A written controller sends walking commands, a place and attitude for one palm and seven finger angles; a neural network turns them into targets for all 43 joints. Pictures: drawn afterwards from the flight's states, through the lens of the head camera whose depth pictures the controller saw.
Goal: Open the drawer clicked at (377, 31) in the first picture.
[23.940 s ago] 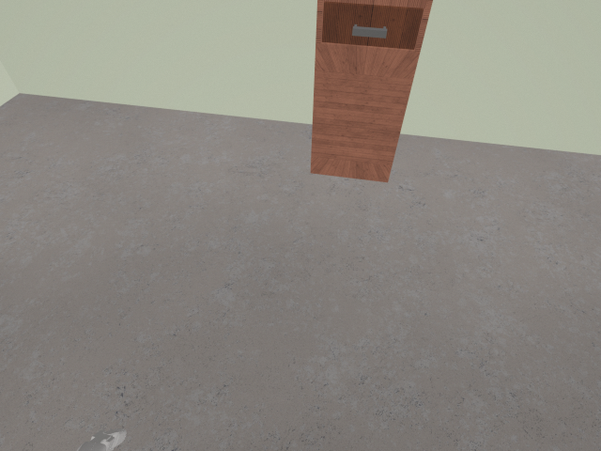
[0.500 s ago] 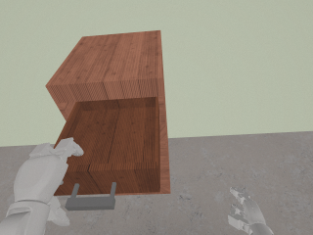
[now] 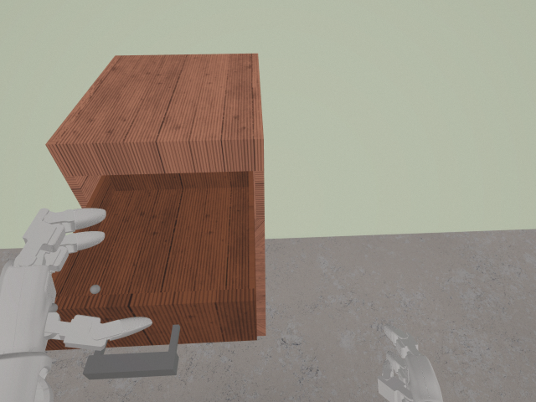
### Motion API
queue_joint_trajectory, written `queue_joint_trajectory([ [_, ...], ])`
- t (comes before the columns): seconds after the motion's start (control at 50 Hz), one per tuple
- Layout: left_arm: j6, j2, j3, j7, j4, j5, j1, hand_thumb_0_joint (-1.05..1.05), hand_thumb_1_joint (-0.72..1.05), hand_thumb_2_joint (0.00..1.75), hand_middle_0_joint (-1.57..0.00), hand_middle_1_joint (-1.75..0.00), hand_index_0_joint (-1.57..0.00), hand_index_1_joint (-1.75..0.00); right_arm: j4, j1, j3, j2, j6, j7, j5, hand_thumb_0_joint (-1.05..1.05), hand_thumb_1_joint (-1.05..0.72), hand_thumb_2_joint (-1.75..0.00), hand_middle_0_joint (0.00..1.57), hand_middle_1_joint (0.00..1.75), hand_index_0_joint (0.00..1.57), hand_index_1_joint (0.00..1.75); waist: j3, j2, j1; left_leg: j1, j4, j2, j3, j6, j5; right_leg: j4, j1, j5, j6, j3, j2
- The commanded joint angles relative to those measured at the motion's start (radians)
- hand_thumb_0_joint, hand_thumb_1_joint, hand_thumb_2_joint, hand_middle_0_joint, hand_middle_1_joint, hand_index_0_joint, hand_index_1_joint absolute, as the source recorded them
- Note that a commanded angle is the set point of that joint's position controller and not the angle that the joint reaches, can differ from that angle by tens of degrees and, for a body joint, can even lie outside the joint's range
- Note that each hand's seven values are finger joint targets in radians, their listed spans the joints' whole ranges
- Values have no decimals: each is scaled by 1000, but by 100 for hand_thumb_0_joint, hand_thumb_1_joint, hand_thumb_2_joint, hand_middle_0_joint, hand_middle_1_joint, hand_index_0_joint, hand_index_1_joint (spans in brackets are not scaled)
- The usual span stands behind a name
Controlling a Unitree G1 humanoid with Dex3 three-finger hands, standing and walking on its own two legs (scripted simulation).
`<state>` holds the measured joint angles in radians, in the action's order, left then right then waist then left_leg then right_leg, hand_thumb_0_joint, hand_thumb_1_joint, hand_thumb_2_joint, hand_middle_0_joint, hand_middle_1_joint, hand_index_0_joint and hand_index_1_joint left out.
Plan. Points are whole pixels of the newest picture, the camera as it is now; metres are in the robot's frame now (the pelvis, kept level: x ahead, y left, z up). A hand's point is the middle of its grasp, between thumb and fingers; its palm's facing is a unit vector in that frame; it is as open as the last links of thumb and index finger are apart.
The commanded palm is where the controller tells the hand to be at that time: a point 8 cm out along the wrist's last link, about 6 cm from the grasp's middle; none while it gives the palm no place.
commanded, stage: draw the hand back to the body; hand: left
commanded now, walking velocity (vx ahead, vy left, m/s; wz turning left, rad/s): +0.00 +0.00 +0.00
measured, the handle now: (136, 349) +0.19 +0.23 -0.03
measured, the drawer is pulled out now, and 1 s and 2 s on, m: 0.29 0.29 0.29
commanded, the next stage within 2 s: step back with the hand held close in 0.68 s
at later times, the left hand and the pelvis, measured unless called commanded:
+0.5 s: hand (83, 287) +0.19 +0.24 +0.16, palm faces +0.41 -0.82 -0.40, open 8.5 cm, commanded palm +0.13 +0.27 +0.18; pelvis +0.00 -0.01 +0.00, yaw +0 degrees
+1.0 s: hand (73, 297) +0.18 +0.25 +0.15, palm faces +0.33 -0.83 -0.45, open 7.4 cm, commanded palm +0.11 +0.29 +0.18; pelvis -0.02 +0.01 +0.00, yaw +1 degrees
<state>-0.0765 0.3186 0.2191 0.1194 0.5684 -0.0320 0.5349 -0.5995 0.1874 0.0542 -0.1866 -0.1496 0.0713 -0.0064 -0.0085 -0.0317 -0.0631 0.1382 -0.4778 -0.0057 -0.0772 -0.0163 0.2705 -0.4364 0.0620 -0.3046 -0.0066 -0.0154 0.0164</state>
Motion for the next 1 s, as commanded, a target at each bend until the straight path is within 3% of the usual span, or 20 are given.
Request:
queue_joint_trajectory([
  [0.0, -72, 125, 107, 2, 157, -15, -30, 0, 9, 55, -26, -82, -26, -82, 156, -156, -52, -99, -53, 3, 0, 0, -90, -90, 20, 30, 20, 30, 47, -7, 1, -60, 71, 18, 65, 22, -286, 78, 78, 286, -11, 70, -12],
  [0.08, -76, 144, 142, -3, 144, -24, -20, 0, 23, 62, -25, -73, -25, -73, 156, -165, -64, -103, -33, 5, 4, 0, -90, -90, 20, 30, 20, 30, 85, 14, -4, -65, 79, 15, 70, 24, -291, 87, 52, 305, -8, 64, -15],
  [0.16, -82, 165, 163, 4, 165, -21, -19, 0, 37, 68, -24, -64, -24, -64, 149, -162, -68, -103, -30, 11, 3, 0, -90, -90, 20, 30, 20, 30, 115, -44, -2, -89, 75, 9, 79, 24, -318, 96, 45, 334, -8, 61, -16],
  [0.22, -81, 175, 175, 9, 178, -23, -21, 0, 48, 72, -23, -57, -23, -57, 147, -161, -72, -104, -29, 14, 7, 0, -90, -90, 20, 30, 20, 30, 133, -21, 0, -104, 68, 11, 81, 25, -349, 92, 41, 368, -4, 63, -16],
  [0.24, -80, 182, 183, 10, 181, -22, -37, 0, 51, 74, -23, -55, -23, -55, 146, -165, -72, -106, -31, 17, 5, 0, -90, -90, 20, 30, 20, 30, 127, -47, 0, -105, 69, 5, 86, 24, -342, 106, 44, 363, -5, 60, -16],
  [0.36, -66, 167, 193, 10, 64, -29, -46, 0, 73, 82, -21, -41, -21, -41, 126, -164, -79, -107, -10, 24, 7, 0, -90, -90, 20, 30, 20, 30, 51, 24, 6, -95, 83, 6, 88, 30, -299, 127, 80, 326, 4, 64, -11],
  [0.4, -68, 154, 174, 4, 77, -30, -57, 0, 80, 86, -21, -37, -21, -37, 133, -167, -78, -108, -5, 22, 8, 0, -90, -90, 20, 30, 20, 30, 57, 17, 5, -102, 87, 6, 85, 32, -296, 128, 76, 317, 2, 61, -12],
  [0.44, -71, 164, 172, 3, 104, -27, -85, 0, 87, 88, -20, -32, -20, -32, 137, -171, -76, -111, -9, 21, 7, 0, -90, -90, 20, 30, 20, 30, 66, -44, 2, -110, 91, 0, 87, 28, -295, 136, 70, 310, -1, 54, -15],
  [0.46, -71, 156, 167, 3, 88, -28, -74, 0, 90, 90, -20, -30, -20, -30, 134, -168, -75, -109, -8, 20, 5, 0, -90, -90, 20, 30, 20, 30, 55, -32, 3, -107, 93, 0, 84, 29, -290, 136, 75, 305, 0, 58, -12],
  [0.48, -73, 164, 167, 3, 120, -28, -84, 0, 90, 90, -20, -30, -20, -30, 142, -168, -74, -110, -11, 19, 6, 0, -90, -90, 20, 30, 20, 30, 86, -38, 2, -118, 94, 2, 82, 29, -300, 132, 61, 313, 0, 54, -15],
  [0.52, -71, 170, 175, 3, 116, -31, -76, 0, 90, 90, -20, -30, -20, -30, 146, -173, -75, -109, -10, 20, 5, 0, -90, -90, 20, 30, 20, 30, 91, 12, -3, -117, 93, 2, 83, 33, -309, 132, 54, 331, 3, 54, -13],
  [0.6, -69, 175, 183, 5, 115, -29, -76, 0, 90, 90, -20, -30, -20, -30, 140, -171, -71, -105, -8, 20, 3, 0, -90, -90, 20, 30, 20, 30, 81, -36, -3, -117, 96, -1, 84, 27, -306, 141, 54, 323, -1, 54, -11],
  [0.7, -67, 174, 188, 3, 95, -33, -75, 0, 90, 90, -20, -30, -20, -30, 140, -174, -73, -104, -5, 19, 4, 0, -90, -90, 20, 30, 20, 30, 64, 2, -2, -112, 104, 1, 80, 28, -290, 151, 60, 302, 1, 57, -8],
  [0.76, -67, 164, 174, 0, 99, -30, -82, 0, 90, 90, -20, -30, -20, -30, 137, -170, -73, -107, -6, 16, 4, 0, -90, -90, 20, 30, 20, 30, 70, -46, 3, -118, 107, 0, 82, 24, -284, 155, 60, 287, -1, 54, -10],
  [0.78, -106, 284, 293, 6, 199, -28, -183, 0, 90, 90, -20, -30, -20, -30, 187, -169, -64, -133, 22, 12, 12, 0, -90, -90, 20, 30, 20, 30, -28, -1, 30, -15, 69, 10, 46, 42, -254, 194, 164, 322, 8, 4, -48],
  [0.8, -112, 221, 256, -2, 98, -22, -88, 0, 90, 90, -20, -30, -20, -30, 161, -175, -69, -120, 41, 11, 6, 0, -90, -90, 20, 30, 20, 30, -12, 76, 35, -3, 55, 8, 32, 45, -240, 195, 159, 317, 12, 18, -58],
  [0.82, -110, 197, 220, -8, 95, -22, -62, 0, 90, 90, -20, -30, -20, -30, 171, -191, -74, -122, 49, 8, 11, 0, -90, -90, 20, 30, 20, 30, -15, 93, 36, -10, 46, 9, 33, 45, -240, 201, 177, 332, 12, 0, -69],
  [0.9, -126, 176, 212, -7, 137, -16, 45, 0, 90, 90, -20, -30, -20, -30, 185, -158, -94, -136, 83, 2, 11, 0, -90, -90, 20, 30, 20, 30, 122, 19, 46, -24, 33, 17, 41, 42, -355, 139, 120, 405, 10, 17, -75],
  [0.94, -133, 201, 232, -3, 195, -16, 67, 0, 90, 90, -20, -30, -20, -30, 198, -158, -102, -141, 91, 3, 14, 0, -90, -90, 20, 30, 20, 30, 182, -32, 48, -37, 31, 25, 46, 40, -435, 108, 104, 432, 12, 26, -71],
  [0.98, -135, 214, 249, 2, 225, -17, 104, 0, 90, 90, -20, -30, -20, -30, 211, -149, -108, -139, 104, 2, 17, 0, -90, -90, 20, 30, 20, 30, 222, -20, 50, -24, 31, 36, 37, 39, -483, 78, 84, 436, 16, 37, -61],
])
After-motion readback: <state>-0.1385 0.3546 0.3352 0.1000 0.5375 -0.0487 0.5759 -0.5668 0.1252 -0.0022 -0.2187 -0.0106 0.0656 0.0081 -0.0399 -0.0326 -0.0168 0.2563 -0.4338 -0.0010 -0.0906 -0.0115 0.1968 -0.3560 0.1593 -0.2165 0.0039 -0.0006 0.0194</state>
